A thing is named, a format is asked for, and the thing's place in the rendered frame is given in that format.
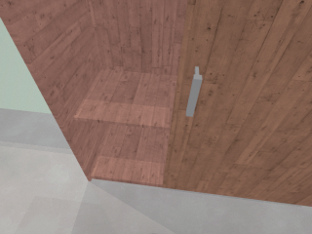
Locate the wardrobe door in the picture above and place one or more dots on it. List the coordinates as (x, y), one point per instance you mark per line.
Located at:
(251, 131)

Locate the handle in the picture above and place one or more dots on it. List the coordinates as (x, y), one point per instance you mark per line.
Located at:
(194, 92)

